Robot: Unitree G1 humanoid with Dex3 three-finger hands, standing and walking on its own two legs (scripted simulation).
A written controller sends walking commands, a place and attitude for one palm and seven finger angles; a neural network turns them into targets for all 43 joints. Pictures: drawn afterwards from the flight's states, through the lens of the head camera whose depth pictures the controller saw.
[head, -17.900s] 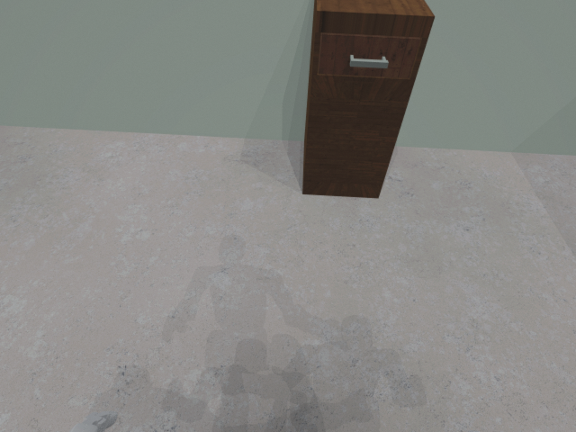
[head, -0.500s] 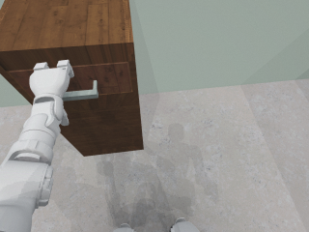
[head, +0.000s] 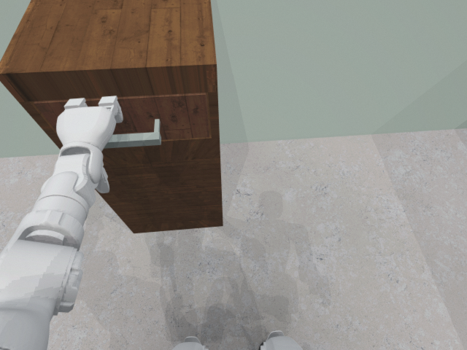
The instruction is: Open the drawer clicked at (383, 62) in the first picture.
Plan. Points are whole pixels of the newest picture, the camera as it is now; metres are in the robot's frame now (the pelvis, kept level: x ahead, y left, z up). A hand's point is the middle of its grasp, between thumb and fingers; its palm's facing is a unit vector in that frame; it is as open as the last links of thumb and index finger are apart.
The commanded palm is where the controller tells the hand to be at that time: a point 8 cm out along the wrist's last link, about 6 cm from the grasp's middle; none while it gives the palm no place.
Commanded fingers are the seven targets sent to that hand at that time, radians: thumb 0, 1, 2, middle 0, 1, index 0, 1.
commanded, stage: move the hooked fingers above the handle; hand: left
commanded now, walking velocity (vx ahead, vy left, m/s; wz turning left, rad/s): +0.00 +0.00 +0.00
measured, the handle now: (130, 132) +0.55 +0.21 -0.03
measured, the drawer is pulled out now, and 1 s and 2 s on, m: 0.00 0.00 0.00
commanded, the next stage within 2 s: lower the fingers behind the handle in 1.96 s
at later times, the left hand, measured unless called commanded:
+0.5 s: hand (103, 148) +0.47 +0.23 +0.03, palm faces -0.08 -0.01 -1.00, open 13.8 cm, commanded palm +0.46 +0.22 +0.09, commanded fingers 0.00 -0.50 0.30 -0.30 -1.20 -0.30 -1.20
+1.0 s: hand (117, 132) +0.50 +0.21 +0.03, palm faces -0.06 -0.01 -1.00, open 13.8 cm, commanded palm +0.48 +0.21 +0.09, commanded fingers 0.00 -0.50 0.30 -0.30 -1.20 -0.30 -1.20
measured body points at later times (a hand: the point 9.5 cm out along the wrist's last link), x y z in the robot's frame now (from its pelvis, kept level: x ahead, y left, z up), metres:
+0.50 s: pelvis +0.00 +0.00 +0.00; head +0.09 -0.01 +0.45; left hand +0.47 +0.23 +0.08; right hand +0.01 -0.27 -0.13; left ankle -0.01 +0.10 -0.70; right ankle +0.00 -0.14 -0.70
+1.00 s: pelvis +0.01 -0.01 +0.00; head +0.11 -0.01 +0.44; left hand +0.50 +0.21 +0.09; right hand +0.00 -0.27 -0.13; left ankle -0.02 +0.10 -0.70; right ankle +0.00 -0.14 -0.70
